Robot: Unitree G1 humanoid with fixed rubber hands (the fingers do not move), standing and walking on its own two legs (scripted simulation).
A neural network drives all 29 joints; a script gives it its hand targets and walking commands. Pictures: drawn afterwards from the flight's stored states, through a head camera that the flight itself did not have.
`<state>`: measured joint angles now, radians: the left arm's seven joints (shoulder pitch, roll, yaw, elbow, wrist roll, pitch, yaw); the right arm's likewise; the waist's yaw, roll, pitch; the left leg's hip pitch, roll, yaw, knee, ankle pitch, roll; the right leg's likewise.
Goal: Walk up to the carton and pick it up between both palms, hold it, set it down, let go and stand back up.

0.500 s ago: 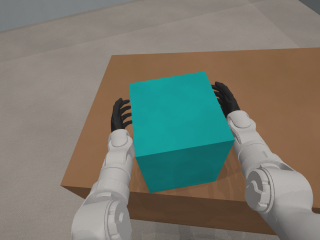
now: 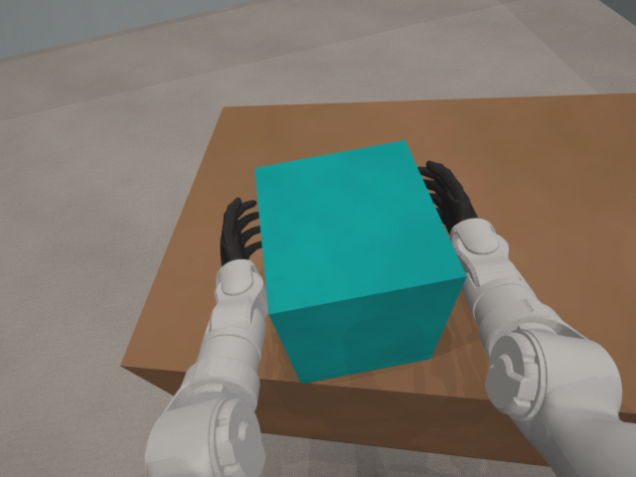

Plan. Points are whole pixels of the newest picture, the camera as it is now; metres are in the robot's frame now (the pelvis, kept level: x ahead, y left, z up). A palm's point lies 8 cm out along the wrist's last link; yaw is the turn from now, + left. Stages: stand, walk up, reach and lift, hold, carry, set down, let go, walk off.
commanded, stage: set down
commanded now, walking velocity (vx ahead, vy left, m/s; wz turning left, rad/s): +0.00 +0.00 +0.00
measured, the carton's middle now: (349, 270) +0.39 +0.05 -0.01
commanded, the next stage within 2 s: none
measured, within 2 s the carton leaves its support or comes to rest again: neither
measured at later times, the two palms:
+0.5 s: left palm (235, 261) +0.36 +0.19 +0.04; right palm (458, 220) +0.45 -0.10 +0.03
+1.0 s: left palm (239, 274) +0.35 +0.19 +0.02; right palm (483, 214) +0.47 -0.13 +0.02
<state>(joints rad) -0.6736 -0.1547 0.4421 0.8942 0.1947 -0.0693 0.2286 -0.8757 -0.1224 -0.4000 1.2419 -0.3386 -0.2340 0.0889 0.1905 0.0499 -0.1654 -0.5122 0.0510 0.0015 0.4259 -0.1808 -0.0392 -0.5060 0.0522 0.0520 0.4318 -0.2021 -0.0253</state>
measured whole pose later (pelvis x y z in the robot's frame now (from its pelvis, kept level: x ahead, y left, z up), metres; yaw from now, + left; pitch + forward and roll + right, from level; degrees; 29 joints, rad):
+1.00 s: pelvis +0.00 +0.00 +0.00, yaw +0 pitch +21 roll +0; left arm -0.64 -0.16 0.27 0.89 0.09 -0.12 0.27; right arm -0.89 -0.37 0.02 1.30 0.19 -0.27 0.09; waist 0.26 0.05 -0.18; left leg -0.61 0.05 0.00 0.42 -0.17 -0.04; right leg -0.61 0.05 0.05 0.43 -0.18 -0.03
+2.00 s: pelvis -0.05 +0.00 +0.00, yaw +0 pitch +18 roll +0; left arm -0.27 -0.15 0.07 0.50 0.08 -0.09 0.29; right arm -0.61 -0.51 0.05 1.24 0.37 -0.41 0.25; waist 0.22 0.05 -0.15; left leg -0.63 0.05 0.00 0.42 -0.11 -0.04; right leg -0.62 0.05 0.05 0.43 -0.12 -0.03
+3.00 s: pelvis -0.06 +0.00 +0.00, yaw +0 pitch +13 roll +0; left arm 0.10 -0.13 -0.07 0.19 0.08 -0.05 0.32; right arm -0.19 -0.58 0.05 1.00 0.43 -0.48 0.36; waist 0.13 0.03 -0.09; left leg -0.54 0.05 0.00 0.42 -0.11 -0.04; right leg -0.54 0.05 0.05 0.43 -0.12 -0.03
